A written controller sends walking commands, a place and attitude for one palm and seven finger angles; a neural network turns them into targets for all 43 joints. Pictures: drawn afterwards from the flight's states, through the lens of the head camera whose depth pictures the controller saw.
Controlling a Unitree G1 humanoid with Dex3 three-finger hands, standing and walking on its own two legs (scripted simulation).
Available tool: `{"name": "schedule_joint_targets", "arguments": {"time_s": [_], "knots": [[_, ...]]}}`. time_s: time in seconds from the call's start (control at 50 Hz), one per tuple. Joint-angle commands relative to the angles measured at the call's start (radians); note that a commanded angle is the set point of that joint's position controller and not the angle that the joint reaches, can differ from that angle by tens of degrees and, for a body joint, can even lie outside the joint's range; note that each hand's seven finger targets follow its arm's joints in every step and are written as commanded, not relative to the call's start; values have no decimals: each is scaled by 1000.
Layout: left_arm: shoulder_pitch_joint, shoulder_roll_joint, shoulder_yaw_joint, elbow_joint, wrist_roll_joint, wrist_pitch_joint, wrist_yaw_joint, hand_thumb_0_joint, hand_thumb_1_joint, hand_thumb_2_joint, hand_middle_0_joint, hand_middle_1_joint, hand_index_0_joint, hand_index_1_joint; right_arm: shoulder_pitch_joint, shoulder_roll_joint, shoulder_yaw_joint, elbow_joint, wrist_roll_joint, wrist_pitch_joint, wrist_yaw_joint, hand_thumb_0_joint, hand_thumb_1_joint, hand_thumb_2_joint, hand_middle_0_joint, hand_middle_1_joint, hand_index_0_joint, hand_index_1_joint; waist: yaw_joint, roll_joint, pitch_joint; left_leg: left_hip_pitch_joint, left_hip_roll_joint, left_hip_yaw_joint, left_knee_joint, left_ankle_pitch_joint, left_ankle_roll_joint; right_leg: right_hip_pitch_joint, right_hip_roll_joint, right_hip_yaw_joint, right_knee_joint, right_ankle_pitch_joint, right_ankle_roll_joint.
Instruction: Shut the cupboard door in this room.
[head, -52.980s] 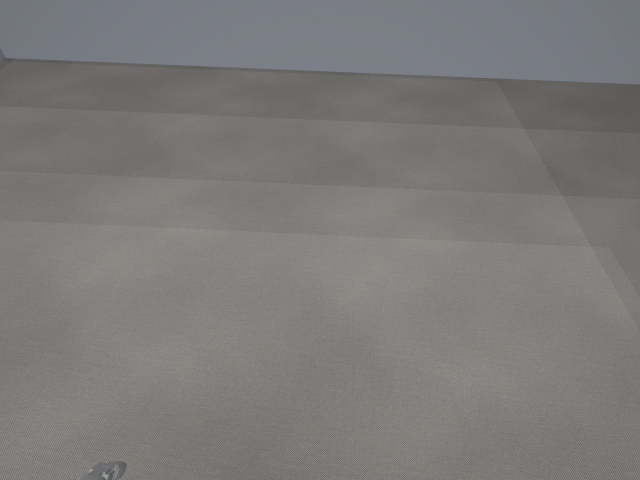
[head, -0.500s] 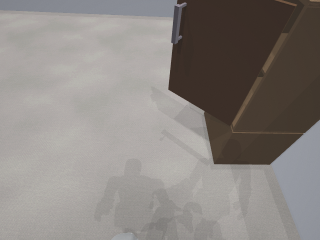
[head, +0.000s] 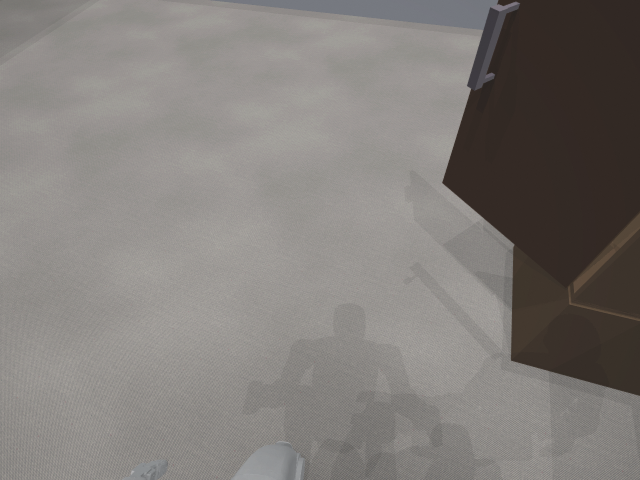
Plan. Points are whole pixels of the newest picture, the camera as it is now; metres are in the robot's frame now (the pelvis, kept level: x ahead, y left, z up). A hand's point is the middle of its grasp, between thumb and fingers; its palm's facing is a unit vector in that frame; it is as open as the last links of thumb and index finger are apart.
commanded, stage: walk to a spot facing it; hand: left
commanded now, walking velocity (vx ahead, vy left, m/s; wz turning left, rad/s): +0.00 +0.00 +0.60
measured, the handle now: (493, 47) +0.86 -0.32 +0.08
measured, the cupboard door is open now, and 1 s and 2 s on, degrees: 50 50 50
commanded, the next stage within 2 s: turn to face it in 1.20 s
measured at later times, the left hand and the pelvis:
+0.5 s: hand out of the picture +0.02 +0.23 -0.15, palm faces +0.36 -0.88 -0.31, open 7.4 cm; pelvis +0.03 -0.01 -0.01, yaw +21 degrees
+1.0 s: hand out of the picture +0.01 +0.26 -0.18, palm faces +0.63 -0.74 -0.22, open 7.4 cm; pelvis +0.13 +0.10 -0.01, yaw +38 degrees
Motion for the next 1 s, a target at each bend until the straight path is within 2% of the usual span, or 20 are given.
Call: {"name": "schedule_joint_targets", "arguments": {"time_s": [0.0, 0.06, 0.12, 0.14, 0.16, 0.18, 0.24, 0.36, 0.4, 0.44, 0.46, 0.5, 0.56, 0.72, 0.78, 0.8, 0.82, 0.84, 0.9, 0.98], "knots": [[-22, 177, 46, -78, 2, -34, 6, 0, 900, 900, -200, -300, -200, -300, -25, -32, 9, -102, 11, -25, 13, 0, -900, -900, 200, 300, 200, 300, 6, -234, -39, 22, 86, 69, -31, -38, -25, 74, -263, 46, -149, 440, -143], [83, 228, 61, -51, 2, -31, 4, 0, 900, 900, -200, -300, -200, -300, -85, -18, 26, -123, 13, -35, 13, 0, -900, -900, 200, 300, 200, 300, 61, -229, -80, 92, 69, 125, -248, -45, -17, 179, -285, 29, -65, 633, -136], [92, 239, 66, -47, -6, -25, -4, 0, 900, 900, -200, -300, -200, -300, -30, -52, 24, -115, 11, -45, 11, 0, -900, -900, 200, 300, 200, 300, 31, -213, -112, 255, 58, 148, -504, 130, 0, 142, -268, -33, 57, 601, -67], [94, 219, 62, -57, -13, -21, -7, 0, 900, 900, -200, -300, -200, -300, 29, -102, 12, -99, 6, -54, 9, 0, -900, -900, 200, 300, 200, 300, -2, -100, -167, 430, 104, 90, -598, 363, 23, 41, -238, -80, 191, 497, -15], [119, 155, 51, -92, -20, -16, -14, 0, 900, 900, -200, -300, -200, -300, 80, -218, -14, -95, -4, -62, 1, 0, -900, -900, 200, 300, 200, 300, -22, 210, -231, 622, 367, -242, -597, 771, 142, -213, -107, -131, 395, -1, 63], [44, 121, 28, -133, -11, -11, -10, 0, 900, 900, -200, -300, -200, -300, 143, -263, -25, -77, -1, -55, -8, 0, -900, -900, 200, 300, 200, 300, -63, 260, -215, 589, 486, -350, -631, 931, 258, -294, -52, -51, 531, -407, 64], [-69, 125, 37, -132, -13, -5, -16, 0, 900, 900, -200, -300, -200, -300, 88, -202, -4, -83, -13, -63, -35, 0, -900, -900, 200, 300, 200, 300, -49, 186, -123, 436, 363, -310, -672, 475, 222, -337, -57, 57, 603, -229, 54], [44, 112, 37, -75, -9, -22, -55, 0, 900, 900, -200, -300, -200, -300, -35, -197, 0, -106, -15, -61, -26, 0, -900, -900, 200, 300, 200, 300, 21, 140, -65, 236, 242, -272, -729, -110, 170, -81, 39, -41, 180, -131, 41], [205, 141, 52, -31, -3, -36, -56, 0, 900, 900, -200, -300, -200, -300, -97, -171, 1, -122, -4, -57, -22, 0, -900, -900, 200, 300, 200, 300, 104, 59, -62, 20, 162, -218, -610, -242, 134, 198, 46, -41, -22, -68, 36], [311, 269, 71, -22, 10, -46, -31, 0, 900, 900, -200, -300, -200, -300, -146, -38, 28, -176, 7, -67, -12, 0, -900, -900, 200, 300, 200, 300, 175, -394, -17, -292, -24, 13, -11, -236, 35, 286, -394, 554, -424, -529, -107], [250, 263, 67, -37, -5, -53, -25, 0, 900, 900, -200, -300, -200, -300, -140, -88, 14, -177, -8, -62, -4, 0, -900, -900, 200, 300, 200, 300, 118, -320, 17, -263, 53, -62, 161, -142, 40, 139, -433, 613, -466, -606, -144], [96, 193, 56, -58, -1, -69, -18, 0, 900, 900, -200, -300, -200, -300, -92, -74, 4, -139, -9, -52, 14, 0, -900, -900, 200, 300, 200, 300, 23, -229, 49, -205, 123, -53, 258, 30, 26, 2, -391, 434, -457, -531, -126], [104, 137, 44, -33, -3, -93, -20, 0, 900, 900, -200, -300, -200, -300, -78, -25, 23, -108, -3, -52, 34, 0, -900, -900, 200, 300, 200, 300, 20, -193, 10, -116, 146, 41, 93, 129, 0, 88, -273, 60, -371, -47, -94], [252, 174, 58, 57, 2, -98, -24, 0, 900, 900, -200, -300, -200, -300, -203, 17, 48, -147, 2, -80, 52, 0, -900, -900, 200, 300, 200, 300, 92, -216, -17, -9, 132, 161, -352, 78, 41, 291, -338, -106, -253, 322, -88], [205, 201, 66, 51, -9, -94, -31, 0, 900, 900, -200, -300, -200, -300, -37, -31, 36, -106, -6, -97, 40, 0, -900, -900, 200, 300, 200, 300, -7, -149, -96, 335, 52, 236, -496, 127, 75, 166, -304, -215, -13, 440, -49], [206, 168, 60, 45, -10, -92, -38, 0, 900, 900, -200, -300, -200, -300, 111, -109, 14, -63, -11, -102, 28, 0, -900, -900, 200, 300, 200, 300, -75, -1, -193, 603, 111, 142, -570, 121, 101, 18, -260, -250, 253, 334, -9], [197, 105, 49, -11, -21, -83, -56, 0, 900, 900, -200, -300, -200, -300, 244, -254, -24, -39, -19, -109, 10, 0, -900, -900, 200, 300, 200, 300, -127, 315, -256, 834, 425, -366, -663, 117, 219, -369, -91, -227, 594, -241, 57], [53, 114, 33, -78, -11, -79, -53, 0, 900, 900, -200, -300, -200, -300, 325, -285, -29, -4, -5, -101, -10, 0, -900, -900, 200, 300, 200, 300, -169, 189, -244, 837, 510, -476, -744, 192, 285, -502, -69, -59, 714, -297, 34], [50, 89, 42, -35, -4, -69, -51, 0, 900, 900, -200, -300, -200, -300, 102, -150, 16, -51, -5, -116, -28, 0, -900, -900, 200, 300, 200, 300, -50, 149, -76, 448, 411, -282, -807, -56, 217, -435, -136, 38, 694, -112, 23], [82, 48, 34, 7, 0, -52, -63, 0, 900, 900, -200, -300, -200, -300, 89, -93, 35, -22, -3, -140, -35, 0, -900, -900, 200, 300, 200, 300, 3, 71, -71, 420, 325, -133, -815, 209, 223, -347, -103, 21, 479, -2, 35]]}}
